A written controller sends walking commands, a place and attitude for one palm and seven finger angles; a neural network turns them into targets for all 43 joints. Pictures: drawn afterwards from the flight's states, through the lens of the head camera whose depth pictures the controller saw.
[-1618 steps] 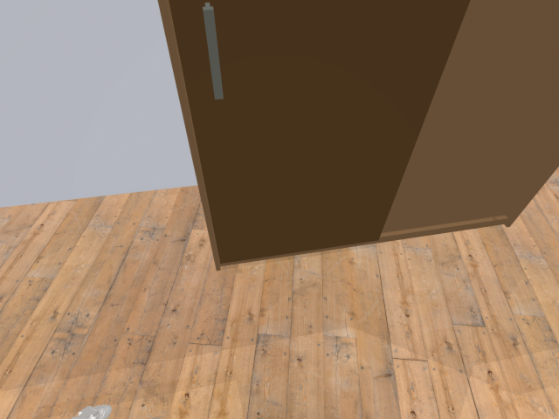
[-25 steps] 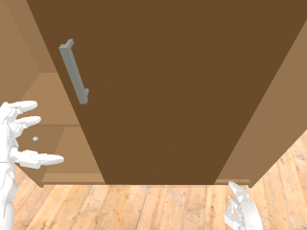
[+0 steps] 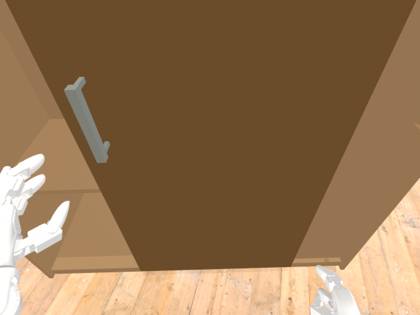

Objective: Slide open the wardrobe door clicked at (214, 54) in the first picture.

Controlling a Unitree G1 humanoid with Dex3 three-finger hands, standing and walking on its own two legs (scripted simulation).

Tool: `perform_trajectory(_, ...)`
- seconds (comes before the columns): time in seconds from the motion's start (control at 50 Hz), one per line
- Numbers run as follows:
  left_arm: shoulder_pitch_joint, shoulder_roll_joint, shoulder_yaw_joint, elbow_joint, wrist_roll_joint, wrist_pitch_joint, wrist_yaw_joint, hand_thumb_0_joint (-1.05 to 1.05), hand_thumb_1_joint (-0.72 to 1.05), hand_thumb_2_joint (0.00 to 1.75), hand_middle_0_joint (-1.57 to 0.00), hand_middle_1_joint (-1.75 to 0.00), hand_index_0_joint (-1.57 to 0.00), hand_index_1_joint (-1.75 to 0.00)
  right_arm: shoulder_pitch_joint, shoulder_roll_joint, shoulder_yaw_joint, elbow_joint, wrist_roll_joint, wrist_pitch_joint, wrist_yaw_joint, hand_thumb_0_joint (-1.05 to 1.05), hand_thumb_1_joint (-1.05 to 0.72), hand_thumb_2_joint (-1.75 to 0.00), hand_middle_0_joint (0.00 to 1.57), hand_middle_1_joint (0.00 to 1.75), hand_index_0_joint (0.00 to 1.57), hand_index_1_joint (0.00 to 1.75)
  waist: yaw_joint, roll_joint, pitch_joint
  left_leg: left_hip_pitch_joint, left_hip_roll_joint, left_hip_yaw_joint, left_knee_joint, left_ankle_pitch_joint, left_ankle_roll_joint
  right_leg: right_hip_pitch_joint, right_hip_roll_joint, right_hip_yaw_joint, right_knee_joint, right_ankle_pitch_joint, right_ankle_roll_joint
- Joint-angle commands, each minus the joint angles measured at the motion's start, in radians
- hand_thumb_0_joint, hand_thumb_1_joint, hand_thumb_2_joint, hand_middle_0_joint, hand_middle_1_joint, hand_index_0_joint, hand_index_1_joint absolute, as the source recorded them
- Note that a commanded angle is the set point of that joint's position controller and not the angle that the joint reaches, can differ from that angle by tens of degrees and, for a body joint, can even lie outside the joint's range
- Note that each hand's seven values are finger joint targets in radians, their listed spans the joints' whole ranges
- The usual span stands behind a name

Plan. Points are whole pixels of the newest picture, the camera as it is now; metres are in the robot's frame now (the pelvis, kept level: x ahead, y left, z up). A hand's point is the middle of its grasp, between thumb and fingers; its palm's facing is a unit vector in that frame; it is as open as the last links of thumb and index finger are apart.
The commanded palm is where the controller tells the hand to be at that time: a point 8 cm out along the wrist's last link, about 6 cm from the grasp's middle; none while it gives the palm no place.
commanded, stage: draw the hand back to the body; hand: left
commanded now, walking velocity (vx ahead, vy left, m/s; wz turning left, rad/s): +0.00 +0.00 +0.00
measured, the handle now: (92, 122) +0.45 +0.32 +0.15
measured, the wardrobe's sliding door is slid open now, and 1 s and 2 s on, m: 0.43 0.43 0.43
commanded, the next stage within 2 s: step back with the hand held close in 0.42 s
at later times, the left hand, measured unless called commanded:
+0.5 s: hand (71, 225) +0.19 +0.23 +0.15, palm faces +0.44 -0.81 -0.39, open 7.4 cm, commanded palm +0.15 +0.27 +0.17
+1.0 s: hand (26, 235) +0.17 +0.29 +0.16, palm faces +0.35 -0.81 -0.48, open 7.4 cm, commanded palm +0.11 +0.32 +0.17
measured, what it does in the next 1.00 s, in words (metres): stands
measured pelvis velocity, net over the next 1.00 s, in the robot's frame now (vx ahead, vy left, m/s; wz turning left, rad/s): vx -0.04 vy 0.02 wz -0.02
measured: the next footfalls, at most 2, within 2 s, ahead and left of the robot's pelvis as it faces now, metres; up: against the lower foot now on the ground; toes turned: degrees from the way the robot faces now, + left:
right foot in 1.24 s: -0.11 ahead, -0.06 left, +0.00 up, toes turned +5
right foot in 1.60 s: -0.18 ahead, -0.03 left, +0.00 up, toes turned +3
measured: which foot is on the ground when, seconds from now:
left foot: down 0.00-1.00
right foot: down 0.00-1.00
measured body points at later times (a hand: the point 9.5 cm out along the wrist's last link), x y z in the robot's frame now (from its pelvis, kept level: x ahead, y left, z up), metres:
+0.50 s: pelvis +0.01 -0.03 +0.00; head -0.01 -0.06 +0.45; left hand +0.16 +0.27 +0.17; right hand +0.22 -0.24 -0.08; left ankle +0.06 +0.10 -0.74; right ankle -0.07 -0.11 -0.74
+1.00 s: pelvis -0.04 +0.02 -0.01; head -0.03 +0.04 +0.44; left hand +0.14 +0.33 +0.18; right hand +0.14 -0.22 -0.07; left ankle +0.06 +0.10 -0.74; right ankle -0.07 -0.11 -0.74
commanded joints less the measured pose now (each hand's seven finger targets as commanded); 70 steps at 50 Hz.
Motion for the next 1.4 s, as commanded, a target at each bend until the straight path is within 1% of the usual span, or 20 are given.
perform_trajectory(0.0, -0.070, 0.185, 0.114, -0.272, -0.001, -0.071, 0.012, 0.00, 0.86, 0.88, -0.20, -0.32, -0.20, -0.32, -0.155, -0.099, -0.040, -0.173, -0.003, -0.051, -0.007, 0.00, -0.90, -0.90, 0.20, 0.30, 0.20, 0.30, 0.007, 0.059, -0.069, 0.226, 0.035, -0.058, -0.024, 0.096, 0.005, -0.222, -0.012, -0.001, -0.085, 0.232, 0.003)
perform_trajectory(0.12, -0.076, 0.204, 0.137, -0.223, -0.006, -0.061, 0.014, 0.00, 0.90, 0.90, -0.20, -0.30, -0.20, -0.30, -0.158, -0.101, -0.043, -0.163, -0.005, -0.035, -0.023, 0.00, -0.90, -0.90, 0.20, 0.30, 0.20, 0.30, 0.006, -0.022, -0.023, 0.212, 0.028, -0.045, -0.019, 0.088, 0.016, -0.233, -0.017, 0.007, -0.113, 0.255, 0.013)
perform_trajectory(0.48, -0.056, 0.180, 0.117, -0.221, -0.014, -0.053, 0.000, 0.00, 0.90, 0.90, -0.20, -0.30, -0.20, -0.30, -0.177, -0.081, -0.039, -0.167, -0.007, 0.001, -0.028, 0.00, -0.90, -0.90, 0.20, 0.30, 0.20, 0.30, 0.014, -0.025, -0.051, 0.220, 0.012, -0.021, 0.008, 0.177, 0.022, -0.178, -0.044, 0.022, -0.082, 0.499, 0.042)
perform_trajectory(0.52, -0.100, 0.233, 0.162, -0.224, -0.014, -0.056, 0.005, 0.00, 0.90, 0.90, -0.20, -0.30, -0.20, -0.30, -0.178, -0.089, -0.040, -0.160, -0.005, 0.001, -0.029, 0.00, -0.90, -0.90, 0.20, 0.30, 0.20, 0.30, 0.014, -0.031, -0.060, 0.225, 0.012, -0.022, 0.008, 0.177, 0.022, -0.180, -0.042, 0.025, -0.097, 0.497, 0.042)
perform_trajectory(0.54, -0.196, 0.325, 0.237, -0.288, 0.006, -0.098, 0.017, 0.00, 0.90, 0.90, -0.20, -0.30, -0.20, -0.30, -0.177, -0.112, -0.046, -0.185, -0.001, 0.031, -0.023, 0.00, -0.90, -0.90, 0.20, 0.30, 0.20, 0.30, -0.024, -0.057, 0.011, 0.178, 0.029, -0.016, 0.113, 0.156, 0.045, -0.305, -0.094, 0.089, -0.137, 0.645, 0.108)
perform_trajectory(0.6, -0.082, 0.222, 0.154, -0.169, 0.020, -0.106, 0.006, 0.00, 0.90, 0.90, -0.20, -0.30, -0.20, -0.30, -0.171, -0.085, -0.045, -0.194, 0.000, 0.078, -0.015, 0.00, -0.90, -0.90, 0.20, 0.30, 0.20, 0.30, -0.024, -0.189, -0.040, 0.073, 0.004, -0.003, 0.173, 0.097, 0.045, -0.202, -0.130, 0.059, -0.058, 0.946, 0.155)
perform_trajectory(0.62, -0.086, 0.220, 0.152, -0.204, 0.021, -0.116, 0.007, 0.00, 0.90, 0.90, -0.20, -0.30, -0.20, -0.30, -0.177, -0.091, -0.049, -0.203, 0.003, 0.085, -0.018, 0.00, -0.90, -0.90, 0.20, 0.30, 0.20, 0.30, -0.028, -0.138, -0.082, 0.088, 0.000, 0.006, 0.156, 0.128, 0.048, -0.178, -0.128, 0.046, -0.018, 0.996, 0.154)
perform_trajectory(0.72, 0.015, 0.234, 0.169, -0.341, 0.014, -0.117, 0.024, 0.00, 0.90, 0.90, -0.20, -0.30, -0.20, -0.30, -0.144, -0.114, -0.060, -0.247, 0.008, 0.114, -0.020, 0.00, -0.90, -0.90, 0.20, 0.30, 0.20, 0.30, -0.027, 0.074, -0.223, 0.256, 0.073, -0.044, 0.100, 0.482, 0.065, -0.242, -0.050, 0.012, 0.110, 0.685, 0.125)
perform_trajectory(0.8, 0.079, 0.263, 0.216, -0.346, 0.007, -0.112, 0.032, 0.00, 0.90, 0.90, -0.20, -0.30, -0.20, -0.30, -0.143, -0.100, -0.059, -0.276, 0.013, 0.126, -0.014, 0.00, -0.90, -0.90, 0.20, 0.30, 0.20, 0.30, -0.036, -0.037, -0.140, 0.093, 0.080, -0.050, 0.089, 0.298, 0.033, -0.247, -0.054, 0.042, 0.012, 0.491, 0.081)
perform_trajectory(0.92, 0.102, 0.284, 0.245, -0.344, -0.003, -0.142, 0.051, 0.00, 0.90, 0.90, -0.20, -0.30, -0.20, -0.30, -0.123, -0.112, -0.066, -0.272, 0.012, 0.110, -0.024, 0.00, -0.90, -0.90, 0.20, 0.30, 0.20, 0.30, -0.041, -0.006, -0.165, 0.093, 0.095, -0.081, 0.049, 0.198, 0.027, -0.261, -0.060, 0.044, 0.009, 0.377, 0.065)
perform_trajectory(0.98, 0.091, 0.256, 0.215, -0.347, 0.001, -0.153, 0.052, 0.00, 0.90, 0.90, -0.20, -0.30, -0.20, -0.30, -0.129, -0.122, -0.062, -0.270, 0.008, 0.082, -0.027, 0.00, -0.90, -0.90, 0.20, 0.30, 0.20, 0.30, -0.044, 0.090, -0.119, -0.010, 0.134, -0.155, -0.075, -0.097, 0.037, -0.246, -0.010, 0.024, 0.032, 0.125, 0.039)
perform_trajectory(1.06, 0.052, 0.237, 0.225, -0.336, 0.033, -0.171, 0.054, 0.00, 0.90, 0.90, -0.20, -0.30, -0.20, -0.30, -0.137, -0.144, -0.066, -0.263, 0.003, 0.042, -0.033, 0.00, -0.90, -0.90, 0.20, 0.30, 0.20, 0.30, -0.030, 0.218, -0.058, -0.390, 0.210, -0.292, -0.300, -0.627, 0.068, -0.005, 0.066, -0.016, 0.224, 0.012, 0.022)
perform_trajectory(1.16, 0.097, 0.259, 0.242, -0.394, 0.019, -0.187, 0.049, 0.00, 0.90, 0.90, -0.20, -0.30, -0.20, -0.30, -0.109, -0.116, -0.072, -0.250, -0.004, 0.013, -0.016, 0.00, -0.90, -0.90, 0.20, 0.30, 0.20, 0.30, -0.025, 0.104, -0.119, -0.268, 0.151, -0.246, -0.218, -0.492, 0.004, -0.110, 0.062, -0.009, 0.120, -0.081, -0.018)
perform_trajectory(1.2, 0.107, 0.262, 0.232, -0.427, -0.001, -0.196, 0.049, 0.00, 0.90, 0.90, -0.20, -0.30, -0.20, -0.30, -0.102, -0.105, -0.067, -0.230, -0.008, 0.009, -0.007, 0.00, -0.90, -0.90, 0.20, 0.30, 0.20, 0.30, -0.038, 0.031, -0.130, -0.070, 0.089, -0.168, -0.078, -0.318, -0.044, -0.306, -0.002, 0.074, -0.043, -0.127, -0.050)
perform_trajectory(1.24, 0.057, 0.272, 0.230, -0.436, -0.010, -0.214, 0.061, 0.00, 0.90, 0.90, -0.20, -0.30, -0.20, -0.30, -0.085, -0.085, -0.060, -0.193, -0.013, 0.009, 0.001, 0.00, -0.90, -0.90, 0.20, 0.30, 0.20, 0.30, -0.059, -0.079, -0.178, 0.181, 0.047, -0.092, 0.162, -0.077, -0.035, -0.496, -0.137, 0.218, -0.149, 0.036, -0.071)
perform_trajectory(1.26, 0.020, 0.238, 0.187, -0.427, -0.001, -0.215, 0.062, 0.00, 0.90, 0.90, -0.20, -0.30, -0.20, -0.30, -0.068, -0.094, -0.077, -0.174, 0.003, 0.003, 0.000, 0.00, -0.90, -0.90, 0.20, 0.30, 0.20, 0.30, -0.072, -0.198, -0.198, 0.228, 0.026, -0.091, 0.247, -0.061, -0.024, -0.525, -0.165, 0.215, -0.138, 0.112, -0.071)
perform_trajectory(1.28, 0.009, 0.251, 0.196, -0.416, 0.004, -0.210, 0.066, 0.00, 0.90, 0.90, -0.20, -0.30, -0.20, -0.30, -0.071, -0.107, -0.086, -0.172, 0.008, -0.003, -0.006, 0.00, -0.90, -0.90, 0.20, 0.30, 0.20, 0.30, -0.076, -0.218, -0.185, 0.236, 0.027, -0.095, 0.277, -0.054, -0.017, -0.545, -0.180, 0.214, -0.120, 0.155, -0.075)
perform_trajectory(1.3, -0.008, 0.256, 0.196, -0.400, 0.009, -0.204, 0.067, 0.00, 0.90, 0.90, -0.20, -0.30, -0.20, -0.30, -0.078, -0.107, -0.084, -0.171, 0.006, -0.007, -0.013, 0.00, -0.90, -0.90, 0.20, 0.30, 0.20, 0.30, -0.083, -0.199, -0.165, 0.239, 0.040, -0.109, 0.257, -0.047, -0.015, -0.554, -0.173, 0.197, -0.093, 0.157, -0.074)
perform_trajectory(1.34, -0.069, 0.242, 0.161, -0.368, 0.012, -0.189, 0.065, 0.00, 0.90, 0.90, -0.20, -0.30, -0.20, -0.30, -0.112, -0.117, -0.069, -0.174, 0.000, -0.007, -0.029, 0.00, -0.90, -0.90, 0.20, 0.30, 0.20, 0.30, -0.083, -0.002, -0.069, 0.176, 0.093, -0.183, 0.063, -0.021, -0.010, -0.545, -0.060, 0.124, -0.004, 0.080, -0.022)
perform_trajectory(1.38, -0.137, 0.256, 0.175, -0.341, 0.020, -0.194, 0.064, 0.00, 0.90, 0.90, -0.20, -0.30, -0.20, -0.30, -0.146, -0.130, -0.062, -0.187, -0.001, -0.019, -0.034, 0.00, -0.90, -0.90, 0.20, 0.30, 0.20, 0.30, -0.053, 0.190, -0.011, -0.052, 0.204, -0.339, -0.253, -0.424, 0.007, -0.390, 0.074, 0.035, 0.157, -0.125, 0.018)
